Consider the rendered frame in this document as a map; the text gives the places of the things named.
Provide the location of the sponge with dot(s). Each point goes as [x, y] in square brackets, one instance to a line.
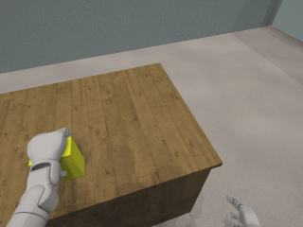
[72, 161]

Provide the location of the table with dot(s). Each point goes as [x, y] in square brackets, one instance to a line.
[146, 158]

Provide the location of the left robot hand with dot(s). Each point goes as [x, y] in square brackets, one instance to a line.
[48, 145]

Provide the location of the right robot hand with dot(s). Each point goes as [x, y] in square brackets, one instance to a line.
[247, 214]

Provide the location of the robot left forearm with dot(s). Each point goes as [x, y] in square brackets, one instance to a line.
[41, 196]

